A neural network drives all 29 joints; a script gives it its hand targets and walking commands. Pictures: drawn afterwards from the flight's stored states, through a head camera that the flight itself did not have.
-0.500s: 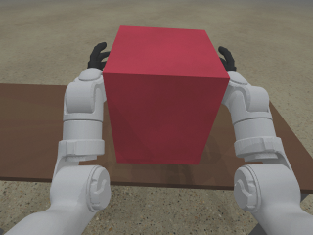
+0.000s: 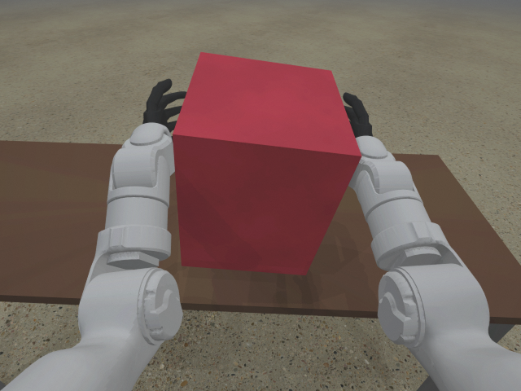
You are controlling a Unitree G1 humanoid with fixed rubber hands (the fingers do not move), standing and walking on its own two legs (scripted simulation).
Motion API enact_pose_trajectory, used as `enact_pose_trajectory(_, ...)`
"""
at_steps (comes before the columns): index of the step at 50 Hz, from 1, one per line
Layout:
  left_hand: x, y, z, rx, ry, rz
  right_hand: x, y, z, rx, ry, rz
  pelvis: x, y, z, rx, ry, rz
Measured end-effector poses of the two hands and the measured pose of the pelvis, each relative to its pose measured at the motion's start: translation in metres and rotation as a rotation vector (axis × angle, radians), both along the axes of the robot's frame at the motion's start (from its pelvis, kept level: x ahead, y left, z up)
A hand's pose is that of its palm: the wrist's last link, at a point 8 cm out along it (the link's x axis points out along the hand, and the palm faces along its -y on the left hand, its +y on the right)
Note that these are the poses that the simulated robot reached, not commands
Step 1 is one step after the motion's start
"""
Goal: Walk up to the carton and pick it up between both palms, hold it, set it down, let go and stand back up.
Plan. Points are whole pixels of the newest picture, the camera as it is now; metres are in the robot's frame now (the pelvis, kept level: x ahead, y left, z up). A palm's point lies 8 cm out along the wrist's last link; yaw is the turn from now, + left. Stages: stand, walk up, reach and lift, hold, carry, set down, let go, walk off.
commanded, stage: set down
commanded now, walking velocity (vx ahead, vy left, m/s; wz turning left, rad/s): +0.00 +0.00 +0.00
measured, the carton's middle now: (255, 169) +0.40 +0.02 +0.20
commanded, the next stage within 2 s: none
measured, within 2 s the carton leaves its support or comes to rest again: neither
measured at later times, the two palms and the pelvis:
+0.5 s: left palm (174, 143) +0.44 +0.15 +0.22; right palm (350, 155) +0.45 -0.14 +0.20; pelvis +0.02 +0.00 +0.00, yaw +0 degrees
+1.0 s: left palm (181, 159) +0.44 +0.14 +0.19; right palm (353, 166) +0.45 -0.15 +0.18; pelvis +0.02 +0.00 +0.00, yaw +0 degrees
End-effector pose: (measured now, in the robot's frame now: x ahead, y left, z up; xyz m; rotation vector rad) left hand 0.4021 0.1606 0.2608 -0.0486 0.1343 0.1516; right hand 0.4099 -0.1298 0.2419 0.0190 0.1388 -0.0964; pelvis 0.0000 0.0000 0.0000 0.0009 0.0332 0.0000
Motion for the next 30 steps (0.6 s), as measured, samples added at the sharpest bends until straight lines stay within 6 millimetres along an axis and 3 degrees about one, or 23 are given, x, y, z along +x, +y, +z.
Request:
enact_pose_trajectory(7,0.017,0.0,-0.02,0.01,0.004,-0.001,0.015,0.0,-0.028,-0.006,0.001,-0.002,0.004,0.0,0.0,-0.001,-0.007,0.0)
enact_pose_trajectory(19,0.037,-0.007,-0.034,0.004,0.005,0.003,0.035,-0.006,-0.039,0.045,0.0,-0.015,0.015,0.002,0.001,-0.002,0.008,0.001)
enact_pose_trajectory(30,0.038,-0.008,-0.047,0.006,0.034,0.015,0.038,-0.007,-0.047,0.059,0.026,-0.011,0.017,0.003,0.001,-0.004,0.01,0.001)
